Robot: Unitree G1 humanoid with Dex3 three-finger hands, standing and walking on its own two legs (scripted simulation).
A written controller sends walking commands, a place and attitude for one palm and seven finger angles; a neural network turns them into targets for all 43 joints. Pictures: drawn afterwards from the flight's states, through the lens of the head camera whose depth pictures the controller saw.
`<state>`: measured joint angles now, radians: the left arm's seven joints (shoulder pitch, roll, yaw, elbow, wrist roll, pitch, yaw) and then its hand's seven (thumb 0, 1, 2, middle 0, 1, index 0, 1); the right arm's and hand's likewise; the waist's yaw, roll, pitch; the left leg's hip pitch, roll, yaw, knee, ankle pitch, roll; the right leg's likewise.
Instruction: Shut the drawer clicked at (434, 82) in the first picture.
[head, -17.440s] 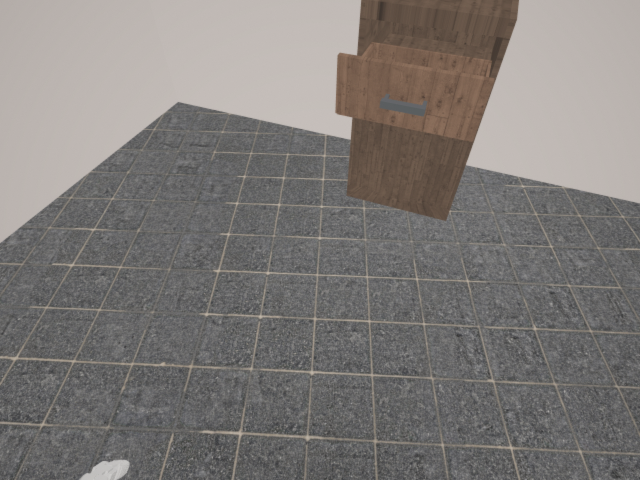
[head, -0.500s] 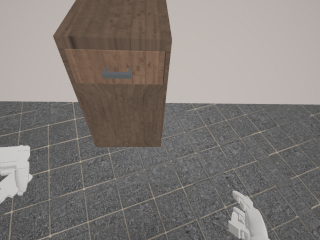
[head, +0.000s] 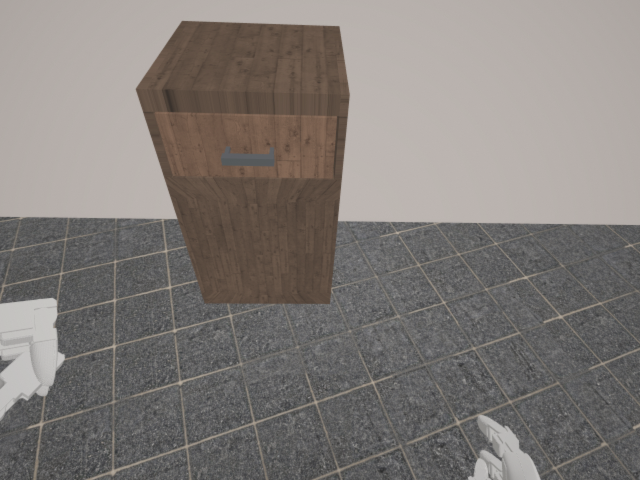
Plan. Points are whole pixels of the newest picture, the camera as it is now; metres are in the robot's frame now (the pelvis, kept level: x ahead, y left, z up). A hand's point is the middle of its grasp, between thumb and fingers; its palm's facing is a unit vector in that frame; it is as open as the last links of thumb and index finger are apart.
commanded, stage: stop stepping back and stand still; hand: left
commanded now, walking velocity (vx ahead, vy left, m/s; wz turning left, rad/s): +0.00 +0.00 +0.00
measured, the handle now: (249, 155) +0.84 +0.20 -0.08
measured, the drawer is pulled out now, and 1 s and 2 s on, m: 0.00 0.00 0.00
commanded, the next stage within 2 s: let the arm hang, fingers relaxed in 0.16 s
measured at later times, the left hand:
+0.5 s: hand out of the picture +0.11 +0.22 -0.15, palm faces -0.03 -0.97 -0.26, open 3.1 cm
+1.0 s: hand out of the picture -0.03 +0.20 -0.17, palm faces +0.02 -0.97 -0.22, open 6.8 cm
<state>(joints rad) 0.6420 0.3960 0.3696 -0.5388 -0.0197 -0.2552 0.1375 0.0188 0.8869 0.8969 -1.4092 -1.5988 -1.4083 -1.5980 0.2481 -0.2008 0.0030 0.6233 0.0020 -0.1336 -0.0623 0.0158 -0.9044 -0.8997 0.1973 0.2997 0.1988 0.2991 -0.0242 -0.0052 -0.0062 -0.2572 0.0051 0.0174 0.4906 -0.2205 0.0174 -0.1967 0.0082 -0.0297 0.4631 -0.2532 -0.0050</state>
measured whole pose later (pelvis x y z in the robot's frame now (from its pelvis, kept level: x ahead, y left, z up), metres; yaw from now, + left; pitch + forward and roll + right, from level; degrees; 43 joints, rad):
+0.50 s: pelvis -0.01 +0.02 -0.01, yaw +1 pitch -1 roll +0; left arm 0.23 0.25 0.01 0.72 0.04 0.05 0.01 0.01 0.91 0.90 -1.20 -1.40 -1.20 -1.40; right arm 0.13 -0.26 0.00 0.87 -0.03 -0.01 0.01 0.01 -0.90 -0.90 0.20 0.30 0.20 0.30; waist -0.02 -0.01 0.04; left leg -0.31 -0.03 0.02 0.56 -0.24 0.04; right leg -0.26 -0.03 -0.03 0.56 -0.29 0.02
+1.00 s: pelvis +0.00 +0.02 +0.00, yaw +1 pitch -1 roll +0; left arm 0.30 0.19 0.00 1.15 0.02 0.01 0.02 0.01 0.91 0.90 -0.31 -0.42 -0.31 -0.42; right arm 0.28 -0.15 0.00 1.13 -0.01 0.01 -0.03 0.01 -0.91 -0.90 0.20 0.30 0.20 0.30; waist 0.00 0.02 0.05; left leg -0.23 -0.03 0.01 0.43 -0.19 0.04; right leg -0.17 -0.03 -0.04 0.42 -0.23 0.01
